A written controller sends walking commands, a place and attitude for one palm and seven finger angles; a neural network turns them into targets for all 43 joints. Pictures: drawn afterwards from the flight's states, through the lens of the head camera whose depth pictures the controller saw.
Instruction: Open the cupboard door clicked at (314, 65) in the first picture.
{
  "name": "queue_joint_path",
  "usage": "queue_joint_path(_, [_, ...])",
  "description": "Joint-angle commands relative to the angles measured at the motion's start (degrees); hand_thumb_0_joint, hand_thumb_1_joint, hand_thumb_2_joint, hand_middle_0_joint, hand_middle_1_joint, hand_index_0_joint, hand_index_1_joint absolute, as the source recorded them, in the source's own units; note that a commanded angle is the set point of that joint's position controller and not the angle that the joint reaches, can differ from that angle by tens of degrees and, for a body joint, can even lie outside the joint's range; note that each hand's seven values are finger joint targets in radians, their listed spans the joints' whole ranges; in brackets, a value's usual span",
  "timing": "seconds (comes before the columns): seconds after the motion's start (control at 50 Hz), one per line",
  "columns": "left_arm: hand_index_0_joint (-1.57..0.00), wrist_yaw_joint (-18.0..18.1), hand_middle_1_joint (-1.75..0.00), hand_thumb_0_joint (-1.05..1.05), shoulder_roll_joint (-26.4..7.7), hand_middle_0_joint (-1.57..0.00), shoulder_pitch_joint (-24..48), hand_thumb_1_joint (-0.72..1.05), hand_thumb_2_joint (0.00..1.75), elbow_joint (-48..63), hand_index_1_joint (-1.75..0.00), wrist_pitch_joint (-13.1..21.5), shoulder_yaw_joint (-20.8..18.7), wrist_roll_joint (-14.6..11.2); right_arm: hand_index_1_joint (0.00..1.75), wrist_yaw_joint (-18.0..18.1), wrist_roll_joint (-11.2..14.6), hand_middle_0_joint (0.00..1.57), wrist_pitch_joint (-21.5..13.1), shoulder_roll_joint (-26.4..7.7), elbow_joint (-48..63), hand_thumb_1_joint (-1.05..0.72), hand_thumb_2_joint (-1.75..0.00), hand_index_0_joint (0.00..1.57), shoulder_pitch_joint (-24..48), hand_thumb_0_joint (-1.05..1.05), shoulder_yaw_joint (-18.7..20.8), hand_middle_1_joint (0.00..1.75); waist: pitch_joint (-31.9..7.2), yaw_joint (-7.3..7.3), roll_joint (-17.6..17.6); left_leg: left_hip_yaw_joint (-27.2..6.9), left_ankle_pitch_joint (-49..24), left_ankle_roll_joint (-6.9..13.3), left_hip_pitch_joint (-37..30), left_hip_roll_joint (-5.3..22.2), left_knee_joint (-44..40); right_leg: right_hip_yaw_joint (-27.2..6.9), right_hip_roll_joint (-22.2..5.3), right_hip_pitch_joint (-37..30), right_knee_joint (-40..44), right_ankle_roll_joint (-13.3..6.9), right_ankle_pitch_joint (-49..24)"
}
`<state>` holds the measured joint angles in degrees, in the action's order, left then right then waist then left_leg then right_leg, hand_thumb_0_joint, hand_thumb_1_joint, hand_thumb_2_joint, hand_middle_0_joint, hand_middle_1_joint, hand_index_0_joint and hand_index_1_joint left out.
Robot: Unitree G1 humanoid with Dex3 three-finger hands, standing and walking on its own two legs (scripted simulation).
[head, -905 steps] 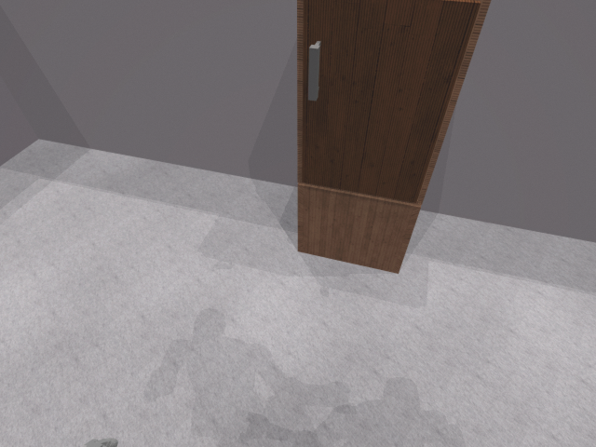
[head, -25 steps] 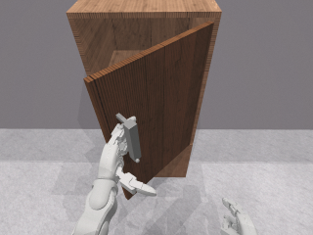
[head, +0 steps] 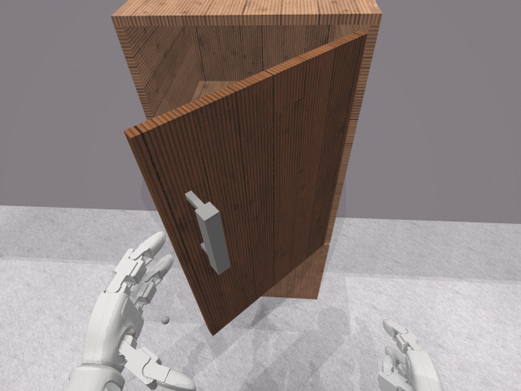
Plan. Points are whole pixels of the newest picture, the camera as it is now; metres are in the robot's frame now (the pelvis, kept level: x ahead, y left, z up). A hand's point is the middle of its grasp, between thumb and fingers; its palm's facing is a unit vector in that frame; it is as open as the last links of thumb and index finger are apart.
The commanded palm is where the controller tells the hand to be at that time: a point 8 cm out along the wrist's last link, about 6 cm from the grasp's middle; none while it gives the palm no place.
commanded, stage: slide the hand sideways off the handle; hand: left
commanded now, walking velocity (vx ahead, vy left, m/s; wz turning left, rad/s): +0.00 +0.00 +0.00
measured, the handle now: (206, 233) +0.32 +0.10 +0.10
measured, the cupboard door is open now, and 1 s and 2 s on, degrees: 44 44 44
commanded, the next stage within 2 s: draw the hand back to the body in 0.12 s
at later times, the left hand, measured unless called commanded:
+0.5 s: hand (125, 319) +0.19 +0.17 +0.11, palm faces +0.00 -1.00 -0.06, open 16.3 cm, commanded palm +0.16 +0.23 +0.12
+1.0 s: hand (53, 304) +0.19 +0.25 +0.14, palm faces +0.26 -0.91 -0.31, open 14.1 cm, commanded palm +0.15 +0.29 +0.17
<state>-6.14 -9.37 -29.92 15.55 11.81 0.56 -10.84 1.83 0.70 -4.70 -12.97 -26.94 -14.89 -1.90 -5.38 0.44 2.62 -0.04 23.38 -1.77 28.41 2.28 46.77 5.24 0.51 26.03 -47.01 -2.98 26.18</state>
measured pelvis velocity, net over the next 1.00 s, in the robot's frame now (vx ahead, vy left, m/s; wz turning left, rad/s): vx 0.00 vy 0.04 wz -0.01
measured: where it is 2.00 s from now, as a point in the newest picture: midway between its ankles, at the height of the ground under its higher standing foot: outside the picture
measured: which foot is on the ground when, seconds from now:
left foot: down 0.00-1.00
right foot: down 0.00-1.00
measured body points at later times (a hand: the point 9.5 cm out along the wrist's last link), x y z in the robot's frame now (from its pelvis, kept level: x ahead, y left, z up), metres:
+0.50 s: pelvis -0.01 +0.02 +0.00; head -0.01 +0.01 +0.45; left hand +0.18 +0.23 +0.12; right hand +0.17 -0.19 -0.07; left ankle +0.00 +0.14 -0.70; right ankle -0.02 -0.08 -0.70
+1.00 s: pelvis +0.00 +0.04 +0.03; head -0.02 +0.03 +0.48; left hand +0.17 +0.29 +0.16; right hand +0.18 -0.17 -0.04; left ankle +0.00 +0.14 -0.70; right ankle -0.02 -0.08 -0.70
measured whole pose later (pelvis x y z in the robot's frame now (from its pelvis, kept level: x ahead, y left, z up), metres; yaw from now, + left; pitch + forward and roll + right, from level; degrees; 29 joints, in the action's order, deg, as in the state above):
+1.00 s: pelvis +0.00 +0.04 +0.03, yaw -1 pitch -2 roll -1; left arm 6.0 -16.9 -31.1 24.7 2.0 -7.7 -3.4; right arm 5.5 0.0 -8.0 -12.6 -32.5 -13.1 -3.6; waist -0.9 3.1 2.9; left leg 1.8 17.9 1.2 14.1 0.9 33.8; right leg 3.5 -0.3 10.6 -30.4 0.0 17.9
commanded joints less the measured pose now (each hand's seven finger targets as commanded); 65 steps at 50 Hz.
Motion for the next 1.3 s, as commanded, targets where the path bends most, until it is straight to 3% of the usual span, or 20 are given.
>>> queue_joint_path(0.0, [-0.15, -2.17, -0.30, 0.00, -4.88, -0.15, 4.27, -0.50, 0.30, 14.18, -0.30, 6.02, -4.98, -1.82, 0.30, 0.82, 0.54, 0.20, -4.83, -5.50, 9.71, -0.90, -0.90, 0.20, 4.64, 0.00, 2.47, 0.30, -5.57, -0.67, -4.67, -0.29, -10.97, 2.98, -0.80, -3.54, -1.51, -8.08, -2.11, -3.32, 9.69, 4.24, -22.59])
queue_joint_path(0.1, [-0.15, -4.88, -0.30, 0.00, -5.24, -0.15, 4.12, -0.50, 0.30, 13.61, -0.30, 6.54, -3.77, -3.03, 0.30, 1.38, 0.93, 0.20, -6.74, -6.20, 9.44, -0.90, -0.90, 0.20, 4.18, 0.00, 2.62, 0.30, -4.28, -1.29, -4.58, -1.05, -9.13, 3.13, 0.14, -3.34, -0.88, -7.44, -1.75, -0.15, 9.75, 3.76, -16.63])
queue_joint_path(0.2, [-0.15, -2.87, -0.30, 0.00, -4.86, -0.15, 6.59, -0.50, 0.30, 13.73, -0.30, 5.04, -2.53, -1.66, 0.30, 1.52, 1.01, 0.20, -7.84, -6.28, 9.60, -0.90, -0.90, 0.20, 4.35, 0.00, 2.55, 0.30, -3.86, -0.81, -3.23, -1.51, -6.96, 3.27, -0.22, -3.16, -2.09, -5.33, -0.80, 2.33, 8.97, 2.64, -9.23])
queue_joint_path(0.22, [-0.15, -2.11, -0.30, 0.00, -5.61, -0.15, 5.78, -0.50, 0.30, 15.13, -0.30, 4.81, -3.41, -1.37, 0.30, 1.46, 1.08, 0.20, -7.97, -6.01, 10.01, -0.90, -0.90, 0.20, 4.45, 0.00, 2.60, 0.30, -4.97, 0.08, -2.11, -1.50, -6.67, 3.18, -0.78, -3.04, -2.78, -4.68, -0.62, 1.79, 8.51, 2.37, -8.38])
queue_joint_path(0.28, [-0.15, 0.21, -0.30, 0.00, -8.12, -0.15, 3.83, -0.50, 0.30, 16.98, -0.30, 3.33, -6.70, -0.82, 0.30, 1.53, 1.05, 0.20, -7.94, -5.62, 10.11, -0.90, -0.90, 0.20, 4.62, 0.00, 2.34, 0.30, -7.09, 1.51, -2.00, -1.47, -8.38, 3.27, -1.81, -2.87, -4.01, -3.75, -0.23, -0.90, 7.92, 2.00, -10.81])
queue_joint_path(0.3, [-0.15, 0.39, -0.30, 0.00, -6.39, -0.15, 2.59, -0.50, 0.30, 17.24, -0.30, 2.73, -5.73, -0.93, 0.30, 1.43, 1.19, 0.20, -7.97, -5.16, 10.39, -0.90, -0.90, 0.20, 4.78, 0.00, 2.15, 0.30, -6.67, 1.48, -2.24, -1.33, -9.10, 3.29, -2.35, -2.81, -4.38, -3.19, -0.13, -0.93, 7.72, 2.09, -12.31])
queue_joint_path(0.34, [-0.15, 0.40, -0.30, 0.00, -6.75, -0.15, 3.23, -0.50, 0.30, 18.55, -0.30, 1.60, -6.33, -1.45, 0.30, 1.42, 1.31, 0.20, -7.95, -5.24, 10.31, -0.90, -0.90, 0.20, 4.82, 0.00, 1.89, 0.30, -6.05, 1.12, -1.18, -1.19, -9.21, 3.20, -2.82, -2.74, -4.87, -2.63, 0.10, -0.85, 7.93, 2.21, -13.14])
queue_joint_path(0.38, [-0.15, -0.06, -0.30, 0.00, -7.59, -0.15, 1.41, -0.50, 0.30, 16.81, -0.30, 0.27, -7.78, -1.92, 0.30, 1.59, 1.39, 0.20, -7.92, -5.44, 9.77, -0.90, -0.90, 0.20, 5.21, 0.00, 1.97, 0.30, -4.98, 1.26, -3.68, -1.26, -9.25, 3.26, -2.25, -2.54, -5.02, -2.85, 0.24, -1.68, 8.83, 2.34, -12.96])
queue_joint_path(0.44, [-0.15, -1.66, -0.30, 0.00, -7.52, -0.15, 2.85, -0.50, 0.30, 18.60, -0.30, -1.24, -7.60, -2.85, 0.30, 1.81, 1.66, 0.20, -8.24, -5.71, 9.88, -0.90, -0.90, 0.20, 5.31, 0.00, 1.50, 0.30, -3.30, 0.93, -0.66, -1.39, -8.50, 3.12, -3.21, -2.58, -5.98, -2.38, 0.34, -0.79, 9.46, 2.31, -12.14])
queue_joint_path(0.5, [-0.15, -2.76, -0.30, 0.00, -8.29, -0.15, 4.35, -0.50, 0.30, 19.12, -0.30, -2.43, -8.60, -3.86, 0.30, 2.20, 1.69, 0.20, -8.81, -6.03, 9.51, -0.90, -0.90, 0.20, 5.31, 0.00, 1.34, 0.30, -3.19, 0.63, -2.52, -1.95, -7.94, 3.22, -3.99, -2.45, -6.44, -2.13, 0.44, -0.89, 10.28, 2.44, -11.00])
queue_joint_path(0.6, [-0.15, -4.07, -0.30, 0.00, -9.93, -0.15, 6.50, -0.50, 0.30, 20.26, -0.30, -3.78, -10.91, -5.02, 0.30, 2.72, 1.92, 0.20, -9.61, -6.34, 8.57, -0.90, -0.90, 0.20, 5.75, 0.00, 1.02, 0.30, -2.26, 0.92, -0.19, -2.43, -7.98, 3.09, -5.49, -2.43, -7.77, -1.66, 0.50, -1.66, 11.20, 2.23, -10.76])
queue_joint_path(0.7, [-0.16, -5.54, -0.30, 0.00, -11.32, -0.16, 4.83, -0.32, 0.37, 20.39, -0.30, -5.35, -14.12, -6.36, 0.30, 2.95, 2.11, 0.20, -10.26, -6.31, 7.76, -0.90, -0.90, 0.20, 6.26, 0.00, 1.09, 0.30, -4.51, 1.89, -0.39, -2.35, -11.91, 3.05, -7.93, -2.48, -8.69, -1.27, 0.53, -4.80, 11.68, 2.15, -15.63])
queue_joint_path(0.72, [-0.16, 2.60, -0.30, 0.00, -19.48, -0.16, 6.91, -0.29, 0.39, 26.66, -0.30, -4.74, -15.62, 2.41, 0.30, 4.09, 1.02, 0.20, -9.38, -5.74, 7.79, -0.90, -0.90, 0.20, 6.82, 0.00, 1.33, 0.30, -2.77, 3.84, -0.38, -1.06, -11.46, 3.01, -8.51, -1.76, -11.25, -4.71, -0.43, -6.64, 15.96, 1.45, -15.28])
queue_joint_path(0.74, [-0.16, 5.95, -0.30, 0.00, -13.78, -0.16, 2.74, -0.26, 0.40, 24.09, -0.30, -5.67, -12.98, 3.26, 0.30, 4.33, 0.43, 0.20, -9.05, -4.72, 7.29, -0.90, -0.90, 0.20, 6.52, 0.00, 0.85, 0.30, 0.09, 2.60, 0.38, -0.66, -10.41, 2.80, -9.38, -2.02, -12.19, -4.14, -0.83, -6.21, 17.36, 1.48, -13.72])
queue_joint_path(0.76, [-0.16, 7.90, -0.30, 0.00, -11.83, -0.16, 1.44, -0.22, 0.42, 22.53, -0.30, -6.35, -10.95, 4.64, 0.30, 4.25, 0.37, 0.20, -8.45, -4.75, 6.57, -0.90, -0.90, 0.20, 6.14, 0.00, 0.65, 0.30, 1.72, 2.24, -0.84, -0.87, -10.70, 2.87, -10.28, -1.65, -13.00, -3.56, -0.75, -6.39, 17.85, 1.66, -13.65])
queue_joint_path(0.82, [-0.16, 10.97, -0.30, 0.00, -12.80, -0.16, 2.70, -0.12, 0.47, 23.12, -0.30, -6.21, -11.18, 6.74, 0.30, 4.15, -0.02, 0.20, -7.33, -5.27, 5.75, -0.90, -0.90, 0.20, 7.32, 0.00, 0.78, 0.30, 1.77, 2.03, 0.12, -0.99, -11.56, 2.97, -13.66, -1.17, -15.88, -3.30, -0.78, -8.81, 20.00, 1.75, -13.57])
queue_joint_path(0.94, [-0.17, 13.36, -0.30, 0.00, -14.86, -0.17, 4.23, 0.09, 0.55, 21.71, -0.30, -5.42, -14.25, 8.22, 0.30, 4.19, -0.65, 0.20, -6.54, -5.40, 3.62, -0.90, -0.90, 0.20, 8.99, 0.00, 0.89, 0.30, 2.53, 2.44, 1.07, -0.69, -14.05, 2.89, -18.24, -0.78, -21.12, -3.01, -0.69, -13.97, 23.50, 1.66, -15.13])
queue_joint_path(0.98, [-0.17, 13.74, -0.30, 0.00, -15.89, -0.17, 4.78, 0.17, 0.58, 20.99, -0.30, -5.21, -15.62, 8.33, 0.30, 4.17, -0.83, 0.20, -6.38, -5.68, 2.99, -0.90, -0.90, 0.20, 9.53, 0.00, 1.06, 0.30, 2.37, 2.70, -0.88, -0.69, -15.68, 2.99, -19.09, -0.67, -22.20, -2.98, -0.62, -15.95, 24.50, 1.59, -16.60])
queue_joint_path(1.08, [-0.18, 14.02, -0.30, 0.00, -16.70, -0.18, 4.77, 0.34, 0.66, 21.54, -0.30, -4.84, -17.79, 8.55, 0.30, 3.57, -1.06, 0.20, -6.20, -5.87, 1.80, -0.90, -0.90, 0.20, 9.89, 0.00, 1.41, 0.30, 0.88, 3.22, 1.66, -0.48, -22.00, 2.57, -21.85, -0.40, -24.10, -2.89, -0.59, -19.67, 25.01, 1.51, -21.33])
queue_joint_path(1.28, [-0.19, 14.11, -0.30, 0.00, -19.56, -0.19, 6.41, 0.69, 0.81, 18.18, -0.30, -4.60, -24.16, 7.79, 0.30, 3.07, -1.03, 0.20, -4.41, -5.99, 0.39, -0.90, -0.90, 0.20, 11.04, 0.00, 2.30, 0.30, 2.65, 3.78, 0.12, 0.39, -23.95, 2.59, -23.04, -0.34, -25.71, -3.43, -0.32, -21.59, 27.37, 1.61, -24.06])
